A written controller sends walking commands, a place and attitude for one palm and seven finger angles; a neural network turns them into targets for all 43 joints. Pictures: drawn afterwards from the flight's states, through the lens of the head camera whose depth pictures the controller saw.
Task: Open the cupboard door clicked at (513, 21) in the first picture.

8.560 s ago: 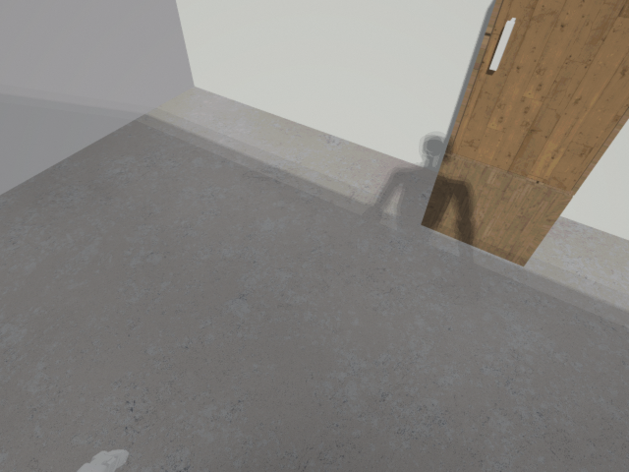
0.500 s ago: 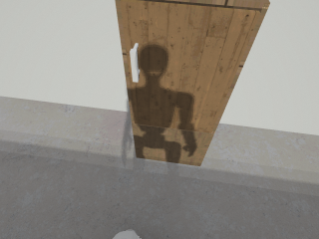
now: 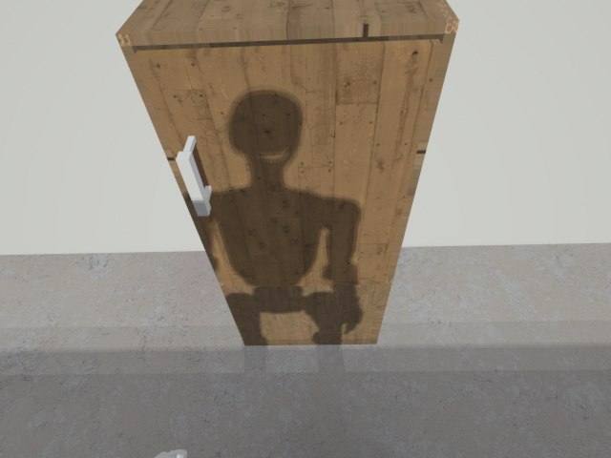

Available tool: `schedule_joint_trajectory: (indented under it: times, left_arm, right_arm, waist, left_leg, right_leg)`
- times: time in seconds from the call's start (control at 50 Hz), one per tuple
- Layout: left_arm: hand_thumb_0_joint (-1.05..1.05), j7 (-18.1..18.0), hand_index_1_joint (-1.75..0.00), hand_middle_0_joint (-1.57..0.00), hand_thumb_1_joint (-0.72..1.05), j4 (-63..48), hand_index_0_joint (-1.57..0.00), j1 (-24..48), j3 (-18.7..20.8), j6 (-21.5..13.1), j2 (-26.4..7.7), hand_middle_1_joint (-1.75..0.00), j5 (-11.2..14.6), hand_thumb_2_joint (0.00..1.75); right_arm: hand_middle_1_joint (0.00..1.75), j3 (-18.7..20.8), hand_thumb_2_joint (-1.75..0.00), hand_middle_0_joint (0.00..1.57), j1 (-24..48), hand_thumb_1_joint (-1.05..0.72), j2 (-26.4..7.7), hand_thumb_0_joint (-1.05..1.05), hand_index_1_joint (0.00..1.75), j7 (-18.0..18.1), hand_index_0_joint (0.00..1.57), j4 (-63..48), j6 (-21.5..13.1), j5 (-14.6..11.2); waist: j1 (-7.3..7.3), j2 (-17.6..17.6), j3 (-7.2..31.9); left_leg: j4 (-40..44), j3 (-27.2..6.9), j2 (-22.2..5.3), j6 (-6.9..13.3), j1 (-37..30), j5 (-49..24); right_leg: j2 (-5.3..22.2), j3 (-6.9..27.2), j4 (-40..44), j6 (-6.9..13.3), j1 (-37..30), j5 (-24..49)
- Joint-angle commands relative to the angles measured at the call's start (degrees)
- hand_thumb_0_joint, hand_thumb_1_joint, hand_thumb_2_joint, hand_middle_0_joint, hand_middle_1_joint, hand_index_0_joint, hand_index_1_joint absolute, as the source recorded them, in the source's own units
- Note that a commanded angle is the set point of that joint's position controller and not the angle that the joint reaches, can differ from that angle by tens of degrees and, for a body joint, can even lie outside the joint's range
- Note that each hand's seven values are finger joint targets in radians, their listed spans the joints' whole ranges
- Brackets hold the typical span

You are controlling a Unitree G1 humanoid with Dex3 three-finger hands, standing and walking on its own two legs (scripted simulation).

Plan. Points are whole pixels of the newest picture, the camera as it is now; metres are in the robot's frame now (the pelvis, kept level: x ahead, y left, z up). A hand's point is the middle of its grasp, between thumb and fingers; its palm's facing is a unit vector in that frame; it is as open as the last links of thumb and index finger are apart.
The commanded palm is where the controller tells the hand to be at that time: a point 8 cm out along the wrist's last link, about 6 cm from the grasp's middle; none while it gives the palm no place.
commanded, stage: come to a stop and stand still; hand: left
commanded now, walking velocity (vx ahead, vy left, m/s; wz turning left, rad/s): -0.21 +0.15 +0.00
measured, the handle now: (197, 177) +0.53 +0.19 +0.06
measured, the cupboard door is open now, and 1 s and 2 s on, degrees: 0 0 0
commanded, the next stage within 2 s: look again from close up in 1.08 s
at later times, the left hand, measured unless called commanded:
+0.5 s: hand out of the picture -0.04 +0.23 -0.16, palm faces +0.06 -0.98 -0.20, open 7.4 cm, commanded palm none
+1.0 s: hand out of the picture -0.02 +0.18 -0.17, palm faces +0.02 -0.98 -0.22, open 7.3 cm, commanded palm none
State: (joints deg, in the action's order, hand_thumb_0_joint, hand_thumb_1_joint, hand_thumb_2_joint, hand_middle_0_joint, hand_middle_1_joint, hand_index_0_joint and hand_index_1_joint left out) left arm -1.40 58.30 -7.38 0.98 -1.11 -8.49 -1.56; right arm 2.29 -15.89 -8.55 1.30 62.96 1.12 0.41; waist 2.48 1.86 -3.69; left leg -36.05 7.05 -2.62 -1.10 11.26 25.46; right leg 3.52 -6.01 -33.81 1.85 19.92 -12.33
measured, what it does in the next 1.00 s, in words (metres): steps on the spot: left foot, then right foot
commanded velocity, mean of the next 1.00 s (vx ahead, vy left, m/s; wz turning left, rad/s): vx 0.04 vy -0.03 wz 0.00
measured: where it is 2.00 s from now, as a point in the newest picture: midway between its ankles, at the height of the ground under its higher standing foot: outside the picture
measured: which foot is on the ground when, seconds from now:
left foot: up 0.00-0.26, down 0.28-1.00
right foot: down 0.00-0.30, up 0.32-0.62, down 0.64-1.00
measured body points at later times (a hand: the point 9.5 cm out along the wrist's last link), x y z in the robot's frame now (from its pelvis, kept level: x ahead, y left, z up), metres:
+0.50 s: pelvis -0.04 +0.04 +0.02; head -0.03 +0.06 +0.47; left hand -0.04 +0.29 -0.15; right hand -0.04 -0.18 -0.13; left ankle -0.06 +0.15 -0.73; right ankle -0.07 -0.08 -0.68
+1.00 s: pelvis -0.04 +0.00 +0.00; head -0.05 -0.01 +0.45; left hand -0.02 +0.23 -0.15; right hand -0.02 -0.22 -0.16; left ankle -0.06 +0.15 -0.73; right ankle -0.06 -0.08 -0.73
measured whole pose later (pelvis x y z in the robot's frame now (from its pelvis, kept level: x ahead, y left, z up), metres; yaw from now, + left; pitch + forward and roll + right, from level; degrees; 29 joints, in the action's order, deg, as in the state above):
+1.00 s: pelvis -0.04 +0.00 +0.00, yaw +0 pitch -2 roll +0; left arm -2.4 62.9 -16.5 0.1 -1.6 -8.7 -1.3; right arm 0.2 -15.9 -9.0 2.2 62.3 -0.4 0.9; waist 0.4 0.6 0.1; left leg -30.7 0.9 -2.9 -2.5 10.8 18.2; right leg -1.0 -3.6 -31.7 2.7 10.6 -19.6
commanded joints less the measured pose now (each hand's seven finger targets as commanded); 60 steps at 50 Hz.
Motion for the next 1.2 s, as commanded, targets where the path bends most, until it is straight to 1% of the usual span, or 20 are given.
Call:
schedule_joint_trajectory:
  times: [0.0, 0.1, 0.2, 0.22, 0.24, 0.26, 0.28, 0.34, 0.4, 0.52, 0.56, 0.58, 0.6, 0.62, 0.64, 0.66, 0.7, 0.8, 0.9, 1.18]
  left_arm:
    - [0.00, -1.5, -0.30, -0.20, 0.90, -1.3, -0.20, -6.9, 3.2, 0.7, -11.5, -0.30, 0.3, 0.90]
    - [0.00, -1.8, -0.30, -0.20, 0.90, -3.7, -0.20, -2.7, 4.2, 1.7, -11.9, -0.30, -0.4, 0.90]
    - [0.00, -1.2, -0.30, -0.20, 0.90, -4.1, -0.20, -1.1, 4.2, 2.6, -11.1, -0.30, -0.2, 0.90]
    - [0.00, -1.0, -0.30, -0.20, 0.90, -4.1, -0.20, -0.8, 3.8, 2.7, -9.7, -0.30, 0.1, 0.90]
    - [0.00, -0.8, -0.30, -0.20, 0.90, -4.5, -0.20, -1.2, 3.2, 3.1, -7.0, -0.30, 0.7, 0.90]
    - [0.00, -0.5, -0.30, -0.20, 0.90, -5.2, -0.20, -0.6, 2.6, 3.5, -3.9, -0.30, 1.2, 0.90]
    - [0.00, -0.3, -0.30, -0.20, 0.90, -5.0, -0.20, -0.1, 2.7, 3.5, -4.5, -0.30, 0.8, 0.90]
    - [0.00, 0.9, -0.30, -0.20, 0.90, -1.4, -0.20, -5.3, 3.2, 3.6, -5.5, -0.30, -0.2, 0.90]
    - [0.00, 1.4, -0.30, -0.20, 0.90, 0.1, -0.20, -6.9, 2.7, 2.5, -5.1, -0.30, -0.1, 0.90]
    - [0.00, 1.3, -0.30, -0.20, 0.90, -0.5, -0.20, -3.4, 1.3, 1.4, -3.7, -0.30, 0.7, 0.90]
    - [0.00, 1.0, -0.30, -0.20, 0.90, 1.1, -0.20, -7.4, 1.1, 1.0, -3.1, -0.30, 1.1, 0.90]
    - [0.00, 0.9, -0.30, -0.20, 0.90, 2.4, -0.20, -9.9, 1.2, 0.8, -3.2, -0.30, 1.2, 0.90]
    - [0.00, -1.9, -0.30, -0.20, 0.90, 6.7, -0.20, -16.9, 0.9, -0.4, -6.3, -0.30, 0.1, 0.90]
    - [0.00, -1.5, -0.30, -0.20, 0.90, 5.5, -0.20, -17.8, 1.4, -1.3, -9.3, -0.30, 0.1, 0.90]
    - [0.00, -1.0, -0.30, -0.20, 0.90, 4.3, -0.20, -15.7, 0.7, -1.4, -9.0, -0.30, 0.1, 0.90]
    - [0.00, -0.8, -0.30, -0.20, 0.90, 3.3, -0.20, -13.6, 0.4, -1.2, -9.0, -0.30, -0.3, 0.90]
    - [0.00, -1.5, -0.30, -0.20, 0.90, 3.6, -0.20, -12.4, 0.5, -1.7, -6.8, -0.30, 0.4, 0.90]
    - [0.00, -1.2, -0.30, -0.20, 0.90, 3.0, -0.20, -12.5, 0.5, -1.0, -6.8, -0.30, 0.6, 0.90]
    - [0.00, -1.1, -0.30, -0.20, 0.90, 3.1, -0.20, -13.5, 0.5, -1.1, -7.2, -0.30, 0.6, 0.90]
    - [0.00, -0.7, -0.30, -0.20, 0.90, 1.7, -0.20, -12.3, 0.7, -0.8, -7.9, -0.30, 0.8, 0.90]
  right_arm:
    - [0.30, 1.4, -0.90, 0.20, -2.3, -0.90, -4.0, 0.00, 0.30, 0.5, 0.20, -3.1, 0.9, -0.3]
    - [0.30, 1.5, -0.90, 0.20, -2.0, -0.90, -3.2, 0.00, 0.30, -0.1, 0.20, -4.3, 1.5, -0.1]
    - [0.30, 1.1, -0.90, 0.20, -7.8, -0.90, -2.2, 0.00, 0.30, -0.5, 0.20, -3.4, 0.3, 0.1]
    - [0.30, 1.0, -0.90, 0.20, -9.6, -0.90, -2.7, 0.00, 0.30, -0.5, 0.20, -2.7, 0.0, 0.2]
    - [0.30, 1.3, -0.90, 0.20, -9.6, -0.90, -5.5, 0.00, 0.30, -0.3, 0.20, -3.0, -0.6, 0.7]
    - [0.30, 1.7, -0.90, 0.20, -6.3, -0.90, -9.0, 0.00, 0.30, -0.1, 0.20, -4.7, -0.8, 1.4]
    - [0.30, 1.5, -0.90, 0.20, -0.9, -0.90, -10.1, 0.00, 0.30, 0.2, 0.20, -6.8, -0.8, 1.6]
    - [0.30, 0.7, -0.90, 0.20, 3.7, -0.90, -8.1, 0.00, 0.30, 0.8, 0.20, -7.1, -1.6, 1.4]
    - [0.30, 1.1, -0.90, 0.20, -1.0, -0.90, -8.6, 0.00, 0.30, 1.0, 0.20, -5.8, -2.1, 1.1]
    - [0.30, 1.4, -0.90, 0.20, -7.0, -0.90, -8.2, 0.00, 0.30, 1.4, 0.20, -2.3, -2.3, 1.3]
    - [0.30, 1.2, -0.90, 0.20, -6.1, -0.90, -8.7, 0.00, 0.30, 1.5, 0.20, -1.7, -2.2, 1.0]
    - [0.30, 1.3, -0.90, 0.20, -5.8, -0.90, -8.6, 0.00, 0.30, 1.5, 0.20, -1.5, -2.1, 0.7]
    - [0.30, 1.0, -0.90, 0.20, 2.3, -0.90, -10.5, 0.00, 0.30, 0.5, 0.20, -4.3, -2.8, -0.6]
    - [0.30, -0.2, -0.90, 0.20, 2.8, -0.90, -6.3, 0.00, 0.30, -0.3, 0.20, -7.5, -2.8, -0.1]
    - [0.30, -0.7, -0.90, 0.20, -1.0, -0.90, -3.0, 0.00, 0.30, -0.1, 0.20, -6.8, -2.5, 0.7]
    - [0.30, -0.6, -0.90, 0.20, -2.8, -0.90, -2.5, 0.00, 0.30, -0.2, 0.20, -6.4, -2.5, 0.8]
    - [0.30, -0.8, -0.90, 0.20, -4.2, -0.90, -3.5, 0.00, 0.30, 0.0, 0.20, -4.2, -2.8, 0.7]
    - [0.30, -1.3, -0.90, 0.20, -3.8, -0.90, -4.0, 0.00, 0.30, 0.7, 0.20, -2.8, -2.9, 0.6]
    - [0.30, -1.4, -0.90, 0.20, -3.8, -0.90, -3.9, 0.00, 0.30, 0.9, 0.20, -2.9, -2.4, 0.4]
    - [0.30, -1.7, -0.90, 0.20, -2.9, -0.90, -5.3, 0.00, 0.30, 0.6, 0.20, -2.1, -2.6, 0.5]
  waist:
    - [-4.30, -12.9, 7.6]
    - [-3.64, -9.7, 9.2]
    - [-1.26, -12.4, 8.8]
    - [-0.49, -9.4, 8.4]
    - [-0.42, 1.1, 6.2]
    - [-0.38, 14.0, 0.4]
    - [-1.61, 13.6, -3.9]
    - [-4.31, 7.8, -3.9]
    - [-2.33, 4.1, -2.1]
    - [1.18, 6.9, 2.0]
    - [-0.44, 7.2, 5.3]
    - [-1.50, 6.2, 6.1]
    - [-5.82, 0.8, 1.7]
    - [-4.77, -5.9, 0.4]
    - [-2.17, -10.4, 2.5]
    - [-1.68, -9.8, 5.6]
    - [-0.81, -14.0, 9.2]
    - [-1.90, 2.3, 3.0]
    - [-1.77, -4.3, 1.1]
    - [-2.40, -1.7, -0.1]
  left_leg:
    - [-18.3, -5.8, 0.5, -0.7, 9.1, 8.2]
    - [-17.5, -6.4, 0.9, -1.2, 8.6, 4.9]
    - [4.1, -3.0, 2.2, -0.2, -1.9, -6.0]
    - [10.9, -4.0, 1.4, 0.1, -6.9, -8.7]
    - [18.5, -12.8, -4.3, 1.9, -5.1, -1.6]
    - [29.2, -25.8, -14.1, 5.3, 5.3, 10.9]
    - [33.5, -29.1, -17.0, 8.1, 14.9, 16.3]
    - [30.8, -21.1, -12.5, 7.4, 12.0, 8.9]
    - [27.9, -17.5, -11.1, 8.1, -1.2, -0.3]
    - [20.6, -16.4, -13.3, 10.2, -11.8, -30.6]
    - [16.1, -14.3, -11.9, 9.1, -12.4, -40.7]
    - [14.1, -12.8, -10.6, 7.5, -9.8, -39.1]
    - [2.8, -7.1, -8.5, 3.1, 1.5, -28.5]
    - [-0.3, -4.1, -2.0, 1.0, 7.8, -15.1]
    - [-1.0, -3.8, -0.6, 0.7, 7.7, -2.4]
    - [1.3, -2.9, 1.0, 0.3, 5.7, -0.9]
    - [4.2, -4.8, -0.2, 1.0, 3.4, -10.7]
    - [7.3, -6.9, -2.8, 1.6, 1.1, -24.1]
    - [7.4, -6.1, -2.0, 1.2, 1.9, -18.8]
    - [12.3, -7.9, -2.5, 1.6, 1.8, -17.1]
  right_leg:
    - [18.7, 15.8, 11.2, 11.4, -13.0, 45.8]
    - [16.8, 13.3, 13.1, 9.8, -10.0, 28.7]
    - [11.1, 11.7, 14.4, 4.5, -2.6, -2.0]
    - [8.9, 10.1, 12.1, 2.1, 2.1, -10.6]
    - [4.1, 7.1, 5.6, -0.7, 6.7, -15.7]
    - [-1.4, 2.4, -3.7, -3.4, 8.0, -14.5]
    - [-1.4, 5.7, -9.4, -3.0, 4.7, -11.7]
    - [-2.2, 7.7, -20.4, -3.0, 5.1, -7.1]
    - [-2.2, 6.0, -20.4, -3.6, 11.3, -6.6]
    - [-1.2, 4.2, -3.8, -3.9, 5.9, -13.1]
    - [-2.2, 3.0, 5.2, -3.4, -1.0, -8.8]
    - [-2.3, 2.5, 11.1, -3.2, -6.4, -1.7]
    - [2.5, 9.5, 13.4, -1.6, -8.1, 8.1]
    - [6.4, 12.7, 16.4, -0.1, -11.4, 18.9]
    - [10.4, 14.2, 15.0, 2.6, -10.3, 18.6]
    - [10.1, 13.4, 14.0, 4.2, -10.4, 12.6]
    - [6.5, 11.1, 9.3, 3.7, -14.1, 23.3]
    - [2.9, 8.7, 6.5, 1.5, -8.4, 16.1]
    - [3.9, 9.8, 8.8, 1.4, -8.7, 20.2]
    - [2.7, 9.4, 12.3, 1.1, -8.3, 5.2]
